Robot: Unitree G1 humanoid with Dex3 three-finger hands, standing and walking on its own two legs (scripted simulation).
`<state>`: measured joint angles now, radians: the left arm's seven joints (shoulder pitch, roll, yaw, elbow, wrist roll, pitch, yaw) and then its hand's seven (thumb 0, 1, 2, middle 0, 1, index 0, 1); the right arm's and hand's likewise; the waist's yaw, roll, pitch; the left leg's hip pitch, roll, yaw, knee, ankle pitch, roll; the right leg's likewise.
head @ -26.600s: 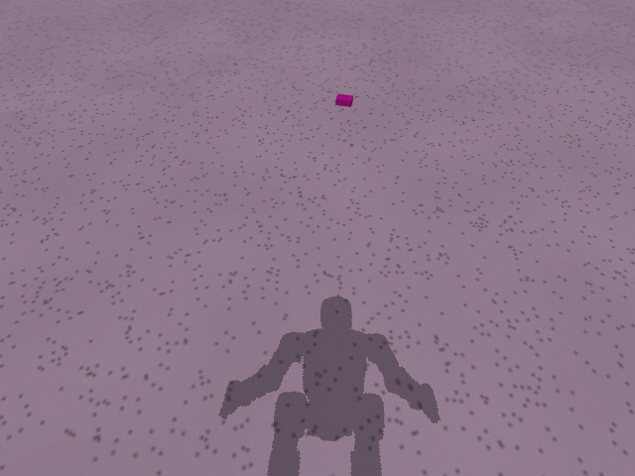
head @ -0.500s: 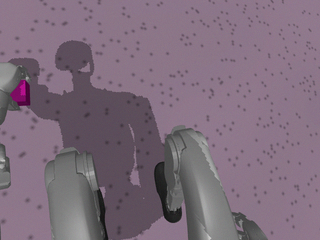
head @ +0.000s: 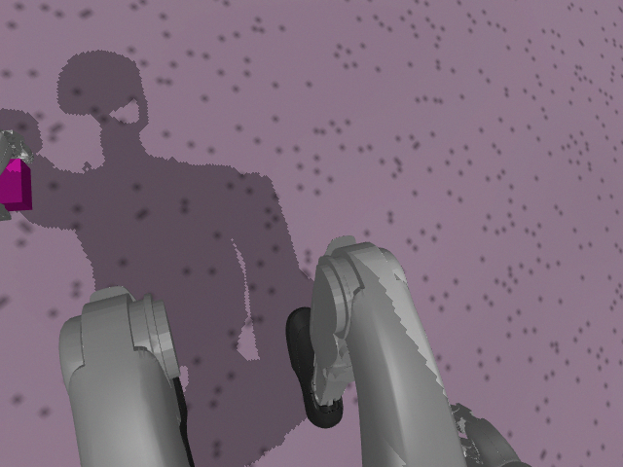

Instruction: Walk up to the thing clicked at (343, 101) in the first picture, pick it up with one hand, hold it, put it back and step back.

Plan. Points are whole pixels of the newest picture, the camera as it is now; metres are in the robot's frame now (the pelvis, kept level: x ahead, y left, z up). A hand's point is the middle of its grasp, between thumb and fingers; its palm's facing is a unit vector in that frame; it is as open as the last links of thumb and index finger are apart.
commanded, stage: rest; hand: left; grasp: from above
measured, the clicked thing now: out of the picture +0.47 +0.31 -0.23
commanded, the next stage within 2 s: open in 1.42 s
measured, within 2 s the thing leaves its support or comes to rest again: rests again in 1.02 s
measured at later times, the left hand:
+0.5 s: hand out of the picture +0.46 +0.30 -0.24, palm faces -0.49 -0.10 -0.87, open 8.4 cm
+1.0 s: hand (8, 189) +0.47 +0.30 -0.26, palm faces -0.47 -0.08 -0.88, open 8.4 cm
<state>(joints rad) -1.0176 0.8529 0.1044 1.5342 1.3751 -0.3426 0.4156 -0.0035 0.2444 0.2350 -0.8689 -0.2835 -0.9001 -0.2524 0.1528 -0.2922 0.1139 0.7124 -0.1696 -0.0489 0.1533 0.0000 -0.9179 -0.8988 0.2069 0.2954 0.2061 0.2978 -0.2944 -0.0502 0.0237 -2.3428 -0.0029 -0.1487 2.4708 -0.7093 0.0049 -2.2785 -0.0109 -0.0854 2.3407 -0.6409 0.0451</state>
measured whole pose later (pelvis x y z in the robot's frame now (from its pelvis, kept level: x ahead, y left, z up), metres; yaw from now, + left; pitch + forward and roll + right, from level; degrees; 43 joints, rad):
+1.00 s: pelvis +0.00 +0.01 -0.02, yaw -4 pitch +29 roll -14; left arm -1.06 1.01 0.14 1.73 1.41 -0.29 0.58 0.00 0.25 0.20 -0.87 -0.28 -0.90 -0.24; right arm 0.11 -0.32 0.26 0.65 -0.27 -0.16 0.21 0.00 -0.91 -0.90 0.21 0.30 0.21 0.30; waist -0.39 -0.12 0.12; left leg -2.37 0.01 -0.21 2.58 -0.74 0.02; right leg -2.28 0.02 -0.14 2.39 -0.64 0.07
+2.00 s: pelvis +0.00 +0.01 -0.02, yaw -5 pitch +28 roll -15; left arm -1.07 1.06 0.11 1.73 1.37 -0.29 0.58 0.00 0.07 0.50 -0.57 -0.53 -0.59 -0.52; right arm 0.09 -0.35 0.31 0.62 -0.27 -0.19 0.23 0.00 -0.91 -0.90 0.21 0.30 0.21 0.30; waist -0.40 -0.14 0.16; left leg -2.35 0.01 -0.24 2.58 -0.74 0.01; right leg -2.26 0.03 -0.16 2.37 -0.63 0.07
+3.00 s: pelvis +0.00 +0.00 +0.02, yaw -1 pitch +34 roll -10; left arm -0.98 0.83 0.04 1.32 1.14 -0.06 0.27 0.00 -0.32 0.85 -0.24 -0.83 -0.25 -0.83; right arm 0.16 -0.32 0.11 0.67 -0.13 -0.08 0.26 0.00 -0.91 -0.90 0.21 0.30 0.21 0.30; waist -0.25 0.03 -0.04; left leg -2.30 0.01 -0.15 2.42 -0.73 0.01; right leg -2.23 0.00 -0.09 2.28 -0.65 0.05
